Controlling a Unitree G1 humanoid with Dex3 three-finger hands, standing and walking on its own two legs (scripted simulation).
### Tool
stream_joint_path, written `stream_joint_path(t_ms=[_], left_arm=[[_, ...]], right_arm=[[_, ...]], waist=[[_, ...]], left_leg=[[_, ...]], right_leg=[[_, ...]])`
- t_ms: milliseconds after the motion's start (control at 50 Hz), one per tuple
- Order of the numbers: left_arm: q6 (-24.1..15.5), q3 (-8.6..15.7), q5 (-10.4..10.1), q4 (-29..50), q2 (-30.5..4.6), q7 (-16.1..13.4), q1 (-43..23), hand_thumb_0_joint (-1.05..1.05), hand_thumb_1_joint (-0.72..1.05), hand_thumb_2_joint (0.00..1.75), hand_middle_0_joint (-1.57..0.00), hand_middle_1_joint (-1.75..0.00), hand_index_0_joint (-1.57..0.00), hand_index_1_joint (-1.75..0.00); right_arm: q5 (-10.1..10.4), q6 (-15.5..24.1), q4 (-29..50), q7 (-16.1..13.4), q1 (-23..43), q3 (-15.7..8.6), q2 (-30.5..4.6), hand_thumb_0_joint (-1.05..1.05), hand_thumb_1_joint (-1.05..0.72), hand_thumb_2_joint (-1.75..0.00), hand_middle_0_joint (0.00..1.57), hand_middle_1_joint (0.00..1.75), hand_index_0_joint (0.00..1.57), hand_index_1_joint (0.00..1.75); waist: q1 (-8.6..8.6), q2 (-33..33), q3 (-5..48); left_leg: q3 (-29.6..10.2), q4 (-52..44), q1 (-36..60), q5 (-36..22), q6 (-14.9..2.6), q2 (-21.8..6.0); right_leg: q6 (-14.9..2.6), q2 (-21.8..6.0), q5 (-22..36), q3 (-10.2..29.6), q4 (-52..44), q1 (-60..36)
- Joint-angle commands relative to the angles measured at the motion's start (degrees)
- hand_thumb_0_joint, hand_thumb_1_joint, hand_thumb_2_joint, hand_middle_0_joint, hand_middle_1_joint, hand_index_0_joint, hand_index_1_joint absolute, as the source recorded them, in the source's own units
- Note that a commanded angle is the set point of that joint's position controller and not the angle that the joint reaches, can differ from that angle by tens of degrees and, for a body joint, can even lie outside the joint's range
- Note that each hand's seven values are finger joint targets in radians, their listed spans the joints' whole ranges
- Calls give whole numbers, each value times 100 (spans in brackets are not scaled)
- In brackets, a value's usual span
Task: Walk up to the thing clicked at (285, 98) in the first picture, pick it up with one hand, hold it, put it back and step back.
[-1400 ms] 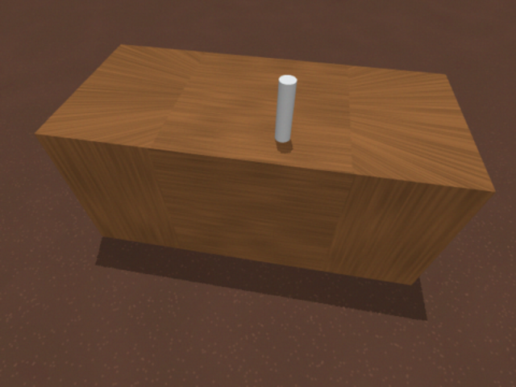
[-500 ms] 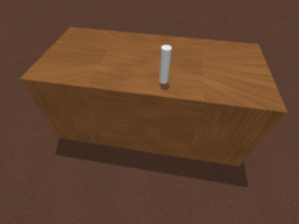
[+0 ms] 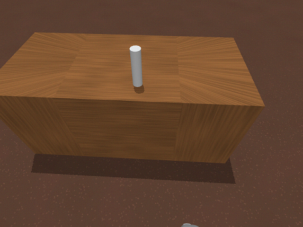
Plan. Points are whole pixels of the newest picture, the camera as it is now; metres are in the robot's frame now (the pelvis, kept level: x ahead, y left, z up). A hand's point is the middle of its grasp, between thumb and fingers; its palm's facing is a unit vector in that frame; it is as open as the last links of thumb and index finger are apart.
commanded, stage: walk up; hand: left
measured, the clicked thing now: (136, 67) +0.78 +0.08 -0.06
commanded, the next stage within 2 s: none
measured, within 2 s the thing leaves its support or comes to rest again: neither
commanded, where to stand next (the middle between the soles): +0.34 -0.09 m, yaw -4 degrees
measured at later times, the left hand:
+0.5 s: hand (85, 196) +0.24 +0.22 -0.16, palm faces -0.14 -0.93 -0.33, open 7.4 cm
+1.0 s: hand (109, 151) +0.40 +0.16 -0.15, palm faces -0.12 -0.90 -0.43, open 7.4 cm
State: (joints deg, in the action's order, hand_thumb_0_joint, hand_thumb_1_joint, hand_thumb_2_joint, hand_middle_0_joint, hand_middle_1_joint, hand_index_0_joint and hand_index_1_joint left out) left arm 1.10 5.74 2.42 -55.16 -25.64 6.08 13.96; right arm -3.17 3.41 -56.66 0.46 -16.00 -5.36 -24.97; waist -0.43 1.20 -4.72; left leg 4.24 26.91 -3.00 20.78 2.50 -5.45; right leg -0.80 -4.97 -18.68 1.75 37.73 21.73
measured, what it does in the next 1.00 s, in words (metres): walks ahead: right foot, then left foot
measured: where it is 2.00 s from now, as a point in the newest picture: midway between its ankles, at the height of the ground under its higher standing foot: (170, 210)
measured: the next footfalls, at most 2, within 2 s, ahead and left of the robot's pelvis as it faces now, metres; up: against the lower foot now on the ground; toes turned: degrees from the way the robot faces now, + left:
right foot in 0.02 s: +0.13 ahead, -0.16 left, +0.00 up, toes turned -2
left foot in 0.34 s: +0.23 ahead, +0.08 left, +0.00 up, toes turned +2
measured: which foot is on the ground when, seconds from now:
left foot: down 0.00-0.04, up 0.06-0.32, down 0.34-0.68, up 0.70-0.98, down 1.00-1.00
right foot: up 0.00-0.00, down 0.02-0.34, up 0.36-0.64, down 0.66-1.00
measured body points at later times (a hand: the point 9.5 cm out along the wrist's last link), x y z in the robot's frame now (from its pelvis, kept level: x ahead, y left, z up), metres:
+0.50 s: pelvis +0.16 -0.05 +0.00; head +0.17 -0.03 +0.44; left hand +0.25 +0.27 -0.13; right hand +0.17 -0.38 -0.09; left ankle +0.19 +0.08 -0.73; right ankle +0.17 -0.18 -0.68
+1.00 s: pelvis +0.29 -0.11 -0.02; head +0.32 -0.12 +0.43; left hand +0.40 +0.21 -0.12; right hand +0.34 -0.43 -0.14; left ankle +0.37 +0.02 -0.73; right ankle +0.30 -0.24 -0.73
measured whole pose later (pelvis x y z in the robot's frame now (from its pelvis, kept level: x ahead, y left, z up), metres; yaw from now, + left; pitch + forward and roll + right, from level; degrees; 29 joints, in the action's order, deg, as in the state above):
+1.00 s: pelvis +0.29 -0.11 -0.02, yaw -5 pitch -2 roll +0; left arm -2.8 0.7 -0.2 -47.3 -23.6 -0.3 14.4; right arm -0.7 1.1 -48.3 0.7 -14.4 -2.7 -23.5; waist 0.8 -1.6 -6.9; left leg 1.8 41.4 -23.6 14.5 -1.1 -2.6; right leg 0.4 -2.6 -21.8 -1.6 44.6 20.3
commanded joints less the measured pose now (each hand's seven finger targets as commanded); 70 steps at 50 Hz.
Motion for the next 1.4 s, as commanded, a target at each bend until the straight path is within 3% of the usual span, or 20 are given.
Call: stream_joint_path(t_ms=[0,20,40,140,220,300,340,360,460,600,640,660,700,780,880,960,1020,1140,1280,1380], left_arm=[[-281,483,38,55,-1383,-175,1476,0,90,90,-20,-30,-20,-30],[-307,563,14,321,-1910,-246,1467,0,90,90,-20,-30,-20,-30],[-300,520,-28,562,-2015,-241,888,0,90,90,-20,-30,-20,-30],[-354,280,-109,881,-1350,-313,191,0,90,90,-20,-30,-20,-30],[-416,274,-99,1079,-1320,-309,383,0,90,90,-20,-30,-20,-30],[-352,73,-95,1343,-917,-284,-70,0,90,90,-20,-30,-20,-30],[-334,-12,-130,1376,-549,-345,342,0,90,90,-20,-30,-20,-30],[-315,115,-89,1275,-1153,-391,288,0,90,90,-20,-30,-20,-30],[-375,179,-140,888,-1063,-243,603,0,90,90,-20,-30,-20,-30],[-458,194,-148,905,-750,-203,586,0,90,90,-20,-30,-20,-30],[-571,404,-118,718,-1351,-370,1409,0,90,90,-20,-30,-20,-30],[-623,444,-126,954,-1811,-442,1359,0,90,90,-20,-30,-20,-30],[-585,348,-249,1109,-1743,-460,779,0,90,90,-20,-30,-20,-30],[-611,150,-197,1163,-1350,-583,299,0,90,90,-20,-30,-20,-30],[-587,18,-205,1172,-1262,-710,100,0,90,90,-20,-30,-20,-30],[-457,-96,-316,1181,-1189,-781,-187,0,90,90,-20,-30,-20,-30],[-324,-121,-348,858,-974,-833,122,0,90,90,-20,-30,-20,-30],[-436,-8,-174,524,-1560,-812,-163,0,90,90,-20,-30,-20,-30],[-360,-229,-238,243,-866,-789,-321,0,90,90,-20,-30,-20,-30],[-420,-175,-181,55,-1147,-758,-395,0,90,90,-20,-30,-20,-30]], right_arm=[[43,61,782,-54,424,-111,-801,0,-90,-90,20,30,20,30],[190,54,1054,-27,436,27,-559,0,-90,-90,20,30,20,30],[145,5,1003,-52,542,-155,-1116,0,-90,-90,20,30,20,30],[216,18,611,94,-404,-175,-1131,0,-90,-90,20,30,20,30],[172,105,925,166,-203,-179,-1000,0,-90,-90,20,30,20,30],[129,278,703,35,-1337,-365,-1130,0,-90,-90,20,30,20,30],[38,371,983,-48,-1439,-510,-1938,0,-90,-90,20,30,20,30],[242,355,1111,-29,-990,-510,-2032,0,-90,-90,20,30,20,30],[205,370,1286,9,-382,-283,-1454,0,-90,-90,20,30,20,30],[219,210,1455,61,-237,-243,-1433,0,-90,-90,20,30,20,30],[284,139,1551,28,-677,18,-710,0,-90,-90,20,30,20,30],[314,97,1692,15,-737,125,-490,0,-90,-90,20,30,20,30],[320,-21,1441,-77,-510,-131,-1236,0,-90,-90,20,30,20,30],[303,-66,1086,-12,-967,-52,-949,0,-90,-90,20,30,20,30],[291,-156,1062,-28,-519,-15,-756,0,-90,-90,20,30,20,30],[216,-159,1034,-54,-328,-143,-1038,0,-90,-90,20,30,20,30],[286,-178,1228,0,441,-194,-1452,0,-90,-90,20,30,20,30],[325,-361,1055,-23,865,-21,-982,0,-90,-90,20,30,20,30],[270,-247,752,28,1049,-27,-1189,0,-90,-90,20,30,20,30],[286,-341,666,24,1415,56,-1028,0,-90,-90,20,30,20,30]], waist=[[925,1378,648],[871,2515,487],[605,1320,80],[105,823,-108],[242,748,101],[-559,-212,401],[-477,-1427,293],[-360,-797,-77],[10,-1037,-268],[279,-1061,270],[633,992,813],[512,1772,758],[368,418,327],[50,890,280],[98,939,657],[-107,345,662],[154,-1015,916],[77,-148,524],[125,-702,872],[127,-387,640]], left_leg=[[358,2678,-2643,660,-744,115],[131,3915,-3641,1725,-476,816],[-619,4133,-3210,1460,-417,335],[-491,3002,-2313,361,-443,-67],[-370,1562,-1987,185,-378,49],[-152,313,763,-628,-426,386],[-4271,-1613,605,2509,-1269,-1972],[-4534,-1772,-86,2938,-1775,-2289],[-1577,-1218,-1035,248,-1510,-1208],[-375,229,-1681,-1164,-1104,-699],[160,2929,-2566,-783,-691,37],[-92,3844,-3557,1030,-463,629],[-989,4429,-3301,1115,-471,165],[-597,3289,-2775,465,-390,22],[-246,1821,-1693,-81,-342,209],[-520,947,-954,-2017,-612,187],[-2439,181,-1671,-1648,-1769,-1243],[-896,1725,-1888,-742,-519,230],[-2180,40,-1545,-981,-1406,-838],[-1226,497,-1605,-660,-702,-91]], right_leg=[[-184,285,-586,191,-1261,-2938],[-883,-1256,-2103,3356,-2817,-2467],[-1511,-1798,-2903,4117,-3005,-1417],[-1168,-733,-1471,1776,-2411,-484],[-1252,-777,-711,1506,-2140,-666],[-751,-115,-917,621,-303,1279],[-272,981,-1248,364,2546,2497],[-269,556,-1163,934,2770,2319],[24,121,-162,350,1790,1170],[-86,555,798,-782,-371,-1166],[-357,-57,4,644,-1221,-2447],[-989,-1662,-84,3327,-2143,-2434],[-1674,-1807,-50,3023,-1927,-1394],[-1299,-976,2037,1124,-1290,-808],[-1181,-991,4143,633,-503,-494],[-682,-657,2463,538,162,203],[-145,484,-912,-313,1406,-320],[-849,-783,269,1502,-780,16],[-97,421,-247,-184,561,-430],[-352,-176,202,577,-682,-463]])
